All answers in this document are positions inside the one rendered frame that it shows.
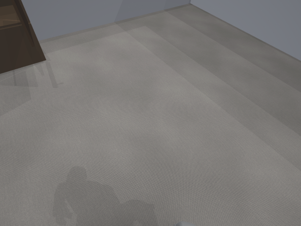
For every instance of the cupboard door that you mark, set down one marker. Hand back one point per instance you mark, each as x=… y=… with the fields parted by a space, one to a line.
x=23 y=20

